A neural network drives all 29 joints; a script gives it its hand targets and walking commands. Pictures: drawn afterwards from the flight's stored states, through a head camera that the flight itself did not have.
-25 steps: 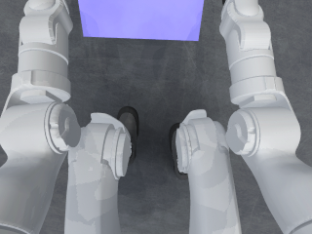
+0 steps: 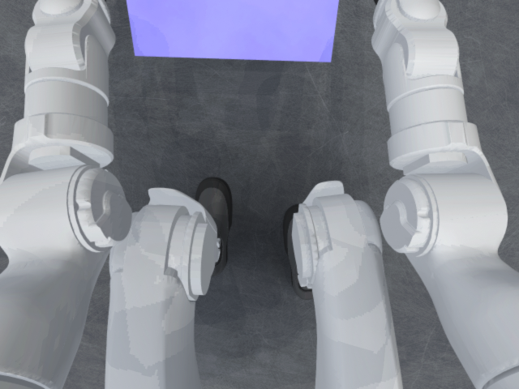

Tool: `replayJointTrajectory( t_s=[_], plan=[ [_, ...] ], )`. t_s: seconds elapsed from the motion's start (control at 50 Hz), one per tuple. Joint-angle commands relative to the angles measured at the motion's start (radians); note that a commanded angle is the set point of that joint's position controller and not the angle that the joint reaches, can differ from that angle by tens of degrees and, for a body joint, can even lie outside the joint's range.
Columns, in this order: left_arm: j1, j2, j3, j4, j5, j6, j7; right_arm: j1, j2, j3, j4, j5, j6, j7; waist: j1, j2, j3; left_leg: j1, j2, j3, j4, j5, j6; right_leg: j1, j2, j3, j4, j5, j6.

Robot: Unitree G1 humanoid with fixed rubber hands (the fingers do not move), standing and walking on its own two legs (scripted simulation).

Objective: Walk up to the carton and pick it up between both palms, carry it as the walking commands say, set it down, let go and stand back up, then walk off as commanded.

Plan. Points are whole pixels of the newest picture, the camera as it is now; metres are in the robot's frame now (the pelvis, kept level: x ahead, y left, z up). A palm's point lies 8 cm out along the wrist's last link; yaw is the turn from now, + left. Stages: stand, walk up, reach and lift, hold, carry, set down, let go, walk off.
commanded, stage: set down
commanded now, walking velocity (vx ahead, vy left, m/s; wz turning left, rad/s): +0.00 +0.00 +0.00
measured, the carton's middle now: out of the picture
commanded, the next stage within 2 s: none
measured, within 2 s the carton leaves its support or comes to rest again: neither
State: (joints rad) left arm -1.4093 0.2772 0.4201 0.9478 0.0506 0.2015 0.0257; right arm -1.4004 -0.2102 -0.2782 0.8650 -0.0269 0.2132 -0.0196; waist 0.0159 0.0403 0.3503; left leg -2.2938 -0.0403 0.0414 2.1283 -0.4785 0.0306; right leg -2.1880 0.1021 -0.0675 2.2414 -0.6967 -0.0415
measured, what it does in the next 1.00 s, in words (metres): stands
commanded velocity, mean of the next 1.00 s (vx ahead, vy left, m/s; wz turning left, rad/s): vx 0.00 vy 0.00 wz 0.00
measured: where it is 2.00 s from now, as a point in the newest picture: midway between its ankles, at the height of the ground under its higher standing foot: (258, 254)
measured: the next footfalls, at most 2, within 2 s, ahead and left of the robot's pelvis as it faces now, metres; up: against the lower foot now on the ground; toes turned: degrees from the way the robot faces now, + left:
none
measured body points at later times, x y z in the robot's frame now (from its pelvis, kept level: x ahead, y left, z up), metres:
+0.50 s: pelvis +0.01 +0.00 +0.00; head +0.39 -0.02 +0.24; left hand +0.57 +0.19 -0.17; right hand +0.57 -0.14 -0.18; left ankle +0.14 +0.10 -0.34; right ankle +0.08 -0.09 -0.34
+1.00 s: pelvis +0.02 +0.00 -0.01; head +0.39 -0.03 +0.23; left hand +0.57 +0.19 -0.18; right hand +0.57 -0.14 -0.19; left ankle +0.14 +0.10 -0.34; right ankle +0.08 -0.09 -0.34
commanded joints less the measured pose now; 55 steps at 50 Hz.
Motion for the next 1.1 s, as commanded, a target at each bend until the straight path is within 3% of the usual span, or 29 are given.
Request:
replayJointTrajectory(
  t_s=[0.0, 0.1, 0.14, 0.18, 0.2, 0.22, 0.24, 0.28, 0.32, 0.34, 0.36, 0.38, 0.44, 0.46, 0.54, 0.56, 0.6, 0.64, 0.68, 0.72, 0.76, 0.82, 0.84, 0.92, 0.98, 1.0, 1.04, 1.06, 1.08],
  plan=[
    [-0.358, -0.843, -0.294, 0.083, -0.068, 0.016, -0.223, -0.373, 0.746, 0.284, 0.104, -0.004, 0.024, 0.237, 0.004, -0.1, -0.835, 0.547, -0.046, -0.047, -0.04, 0.19, 0.008, 0.217, 0.003, 0.119, -0.253, 0.242, 0.006],
    [-0.317, -0.831, -0.267, 0.143, -0.039, 0.023, -0.228, -0.409, 0.703, 0.3, 0.063, 0.002, 0.01, 0.231, 0.004, -0.1, -0.815, 0.556, -0.045, -0.062, -0.022, 0.203, 0.009, 0.176, 0.011, 0.102, -0.245, 0.227, 0.011],
    [-0.284, -0.839, -0.243, 0.171, -0.029, 0.03, -0.229, -0.362, 0.752, 0.269, 0.136, -0.025, 0.032, 0.238, 0.038, -0.112, -0.76, 0.513, -0.055, -0.042, -0.037, 0.185, 0.011, 0.191, 0.001, 0.119, -0.26, 0.216, 0.005],
    [-0.289, -0.832, -0.269, 0.144, -0.044, 0.028, -0.23, -0.382, 0.724, 0.277, 0.087, -0.025, 0.019, 0.232, -0.023, -0.134, -0.803, 0.537, -0.053, -0.077, -0.022, 0.177, 0.019, 0.177, 0.004, 0.099, -0.229, 0.222, 0.011],
    [-0.303, -0.829, -0.259, 0.117, -0.03, 0.021, -0.229, -0.39, 0.768, 0.296, 0.061, -0.002, 0.015, 0.238, 0.055, -0.115, -0.821, 0.539, -0.055, -0.057, -0.018, 0.232, 0.013, 0.187, 0.0, 0.117, -0.239, 0.243, 0.014],
    [-0.258, -0.845, -0.243, 0.161, -0.021, 0.027, -0.227, -0.396, 0.73, 0.312, 0.051, 0.001, 0.008, 0.235, 0.021, -0.137, -0.813, 0.532, -0.053, -0.067, -0.026, 0.232, 0.016, 0.195, 0.001, 0.106, -0.235, 0.26, 0.023],
    [-0.305, -0.806, -0.231, 0.14, -0.012, 0.028, -0.232, -0.316, 0.788, 0.278, 0.152, -0.022, 0.027, 0.241, 0.043, -0.169, -0.765, 0.511, -0.059, -0.071, -0.029, 0.217, 0.02, 0.175, 0.01, 0.114, -0.242, 0.255, 0.013],
    [-0.253, -0.806, -0.232, 0.183, -0.006, 0.027, -0.23, -0.336, 0.74, 0.283, 0.123, -0.025, 0.02, 0.236, 0.038, -0.114, -0.782, 0.55, -0.051, -0.05, -0.035, 0.201, 0.016, 0.191, 0.005, 0.098, -0.233, 0.237, 0.024],
    [-0.272, -0.806, -0.224, 0.171, -0.012, 0.028, -0.245, -0.328, 0.73, 0.267, 0.123, -0.047, 0.026, 0.233, 0.012, -0.139, -0.732, 0.471, -0.05, -0.045, -0.014, 0.191, 0.013, 0.195, -0.001, 0.121, -0.258, 0.242, 0.019],
    [-0.237, -0.771, -0.2, 0.179, 0.025, 0.031, -0.242, -0.251, 0.749, 0.249, 0.182, -0.057, 0.036, 0.235, 0.058, -0.107, -0.722, 0.473, -0.052, -0.04, -0.017, 0.188, 0.009, 0.184, 0.008, 0.139, -0.244, 0.253, 0.006],
    [-0.196, -0.821, -0.194, 0.205, 0.03, 0.035, -0.244, -0.248, 0.729, 0.237, 0.176, -0.084, 0.033, 0.232, 0.012, -0.14, -0.714, 0.468, -0.056, -0.052, -0.029, 0.18, 0.014, 0.192, 0.009, 0.123, -0.259, 0.229, 0.014],
    [-0.183, -0.777, -0.183, 0.212, 0.039, 0.034, -0.243, -0.272, 0.714, 0.27, 0.151, -0.067, 0.032, 0.229, 0.034, -0.148, -0.72, 0.49, -0.042, -0.044, -0.015, 0.182, 0.011, 0.191, -0.001, 0.122, -0.258, 0.243, 0.028],
    [-0.197, -0.832, -0.226, 0.164, 0.02, 0.032, -0.255, -0.244, 0.743, 0.269, 0.145, -0.065, 0.025, 0.228, 0.002, -0.1, -0.751, 0.482, -0.038, -0.048, -0.005, 0.224, -0.007, 0.214, 0.012, 0.133, -0.249, 0.299, 0.009],
    [-0.24, -0.78, -0.225, 0.151, 0.016, 0.023, -0.243, -0.256, 0.755, 0.26, 0.165, -0.051, 0.024, 0.23, 0.048, -0.099, -0.746, 0.473, -0.047, -0.047, -0.008, 0.265, 0.002, 0.207, 0.001, 0.145, -0.246, 0.334, 0.012],
    [-0.175, -0.801, -0.218, 0.176, 0.003, 0.024, -0.246, -0.211, 0.751, 0.254, 0.168, -0.069, 0.025, 0.226, -0.019, -0.149, -0.749, 0.491, -0.05, -0.063, 0.003, 0.242, 0.011, 0.197, 0.011, 0.12, -0.245, 0.306, 0.017],
    [-0.185, -0.803, -0.209, 0.183, 0.012, 0.018, -0.247, -0.24, 0.704, 0.264, 0.128, -0.077, 0.012, 0.221, 0.019, -0.114, -0.769, 0.499, -0.046, -0.057, 0.013, 0.252, 0.001, 0.188, 0.008, 0.129, -0.232, 0.31, 0.013],
    [-0.13, -0.776, -0.195, 0.241, 0.017, 0.023, -0.229, -0.162, 0.661, 0.228, 0.231, -0.106, 0.018, 0.22, -0.003, -0.108, -0.721, 0.517, -0.045, -0.07, -0.005, 0.238, -0.005, 0.181, 0.0, 0.126, -0.23, 0.29, 0.006],
    [-0.181, -0.795, -0.195, 0.177, 0.036, 0.028, -0.239, -0.195, 0.724, 0.239, 0.161, -0.09, 0.019, 0.226, 0.044, -0.074, -0.769, 0.51, -0.049, -0.044, 0.005, 0.248, -0.009, 0.204, 0.01, 0.141, -0.241, 0.301, 0.009],
    [-0.144, -0.755, -0.177, 0.191, 0.033, 0.014, -0.238, -0.22, 0.687, 0.269, 0.153, -0.078, 0.005, 0.215, 0.017, -0.147, -0.764, 0.508, -0.045, -0.064, 0.008, 0.237, 0.003, 0.235, 0.008, 0.123, -0.228, 0.315, 0.022],
    [-0.184, -0.697, -0.177, 0.177, 0.025, 0.005, -0.225, -0.2, 0.705, 0.254, 0.206, -0.081, 0.012, 0.216, 0.044, -0.163, -0.755, 0.508, -0.044, -0.066, 0.006, 0.277, 0.004, 0.212, -0.007, 0.12, -0.217, 0.352, 0.032],
    [-0.173, -0.714, -0.19, 0.171, 0.004, 0.006, -0.224, -0.159, 0.659, 0.256, 0.191, -0.084, 0.0, 0.209, 0.018, -0.142, -0.796, 0.521, -0.042, -0.063, -0.002, 0.276, -0.002, 0.255, 0.002, 0.119, -0.22, 0.376, 0.026],
    [-0.129, -0.643, -0.164, 0.18, 0.032, -0.004, -0.202, -0.235, 0.572, 0.24, 0.137, -0.072, -0.019, 0.18, 0.039, -0.116, -0.804, 0.541, -0.032, -0.062, 0.014, 0.306, -0.007, 0.226, 0.0, 0.123, -0.212, 0.377, 0.029],
    [-0.073, -0.629, -0.141, 0.246, 0.045, -0.001, -0.195, -0.162, 0.515, 0.204, 0.195, -0.089, -0.022, 0.175, 0.019, -0.082, -0.756, 0.528, -0.024, -0.054, 0.002, 0.26, -0.017, 0.235, -0.002, 0.128, -0.225, 0.355, 0.023],
    [-0.062, -0.425, -0.112, 0.219, 0.023, -0.038, -0.134, -0.128, 0.359, 0.167, 0.203, -0.091, -0.047, 0.129, 0.022, -0.166, -0.828, 0.533, -0.034, -0.063, 0.007, 0.266, -0.006, 0.263, -0.011, 0.12, -0.217, 0.342, 0.042],
    [-0.003, -0.131, -0.057, 0.232, 0.018, -0.075, -0.048, -0.131, 0.049, 0.131, 0.197, -0.068, -0.072, 0.047, 0.041, -0.13, -0.876, 0.633, -0.016, -0.056, 0.009, 0.303, -0.024, 0.241, -0.021, 0.117, -0.222, 0.334, 0.058],
    [-0.057, -0.095, -0.069, 0.193, -0.001, -0.095, -0.018, -0.161, -0.048, 0.152, 0.143, -0.047, -0.093, 0.018, 0.053, -0.074, -0.905, 0.702, -0.008, -0.05, 0.019, 0.362, -0.038, 0.235, -0.027, 0.137, -0.238, 0.349, 0.056],
    [-0.066, 0.037, -0.037, 0.143, -0.046, -0.133, 0.027, -0.2, -0.209, 0.146, 0.021, -0.01, -0.143, -0.038, 0.024, -0.102, -0.985, 0.738, -0.013, -0.061, 0.048, 0.444, -0.036, 0.276, -0.029, 0.146, -0.242, 0.42, 0.059],
    [-0.039, 0.068, -0.044, 0.185, -0.085, -0.15, 0.041, -0.226, -0.181, 0.201, 0.011, 0.042, -0.156, -0.058, 0.068, -0.154, -1.047, 0.73, -0.009, -0.073, 0.047, 0.475, -0.024, 0.334, -0.036, 0.149, -0.221, 0.504, 0.072],
    [-0.108, 0.126, -0.066, 0.101, -0.115, -0.174, 0.056, -0.272, -0.22, 0.179, 0.014, 0.056, -0.168, -0.071, 0.049, -0.153, -1.154, 0.721, -0.012, -0.056, 0.044, 0.468, -0.031, 0.423, -0.044, 0.14, -0.199, 0.567, 0.065]
  ],
)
